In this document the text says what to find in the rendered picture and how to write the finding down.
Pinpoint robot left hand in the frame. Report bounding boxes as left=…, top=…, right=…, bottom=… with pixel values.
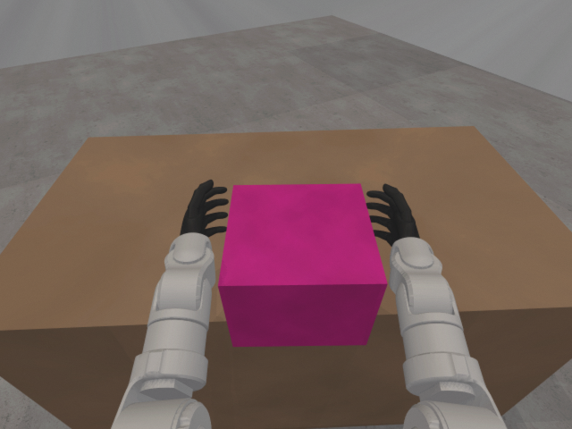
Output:
left=180, top=180, right=229, bottom=237

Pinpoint robot right upper arm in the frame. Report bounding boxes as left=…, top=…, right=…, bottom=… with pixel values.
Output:
left=403, top=400, right=506, bottom=429

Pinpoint pedestal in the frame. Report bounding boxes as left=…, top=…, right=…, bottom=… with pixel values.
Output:
left=0, top=126, right=572, bottom=429

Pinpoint robot left upper arm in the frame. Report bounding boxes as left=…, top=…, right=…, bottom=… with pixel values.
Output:
left=113, top=398, right=212, bottom=429

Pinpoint robot right forearm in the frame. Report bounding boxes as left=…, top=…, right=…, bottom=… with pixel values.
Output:
left=389, top=237, right=507, bottom=429

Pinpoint robot right hand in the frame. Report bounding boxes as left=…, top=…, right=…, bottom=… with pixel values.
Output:
left=366, top=184, right=420, bottom=246

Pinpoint carton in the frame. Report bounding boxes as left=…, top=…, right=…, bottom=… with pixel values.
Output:
left=218, top=184, right=388, bottom=347

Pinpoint robot left forearm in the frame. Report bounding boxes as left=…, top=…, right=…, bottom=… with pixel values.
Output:
left=111, top=232, right=215, bottom=429

